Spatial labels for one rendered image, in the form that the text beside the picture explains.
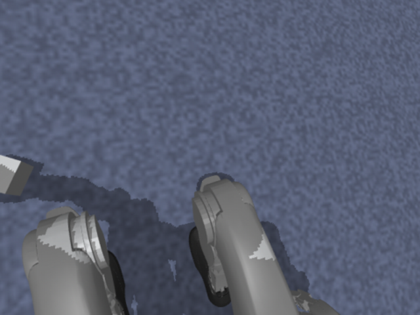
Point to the right robot foot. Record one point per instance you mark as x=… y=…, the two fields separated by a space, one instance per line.
x=219 y=299

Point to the right robot hand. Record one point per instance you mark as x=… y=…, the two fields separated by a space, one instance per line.
x=314 y=306

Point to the cube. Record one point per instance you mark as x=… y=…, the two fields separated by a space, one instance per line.
x=14 y=175

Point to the left robot foot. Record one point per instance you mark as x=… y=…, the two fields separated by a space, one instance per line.
x=119 y=283

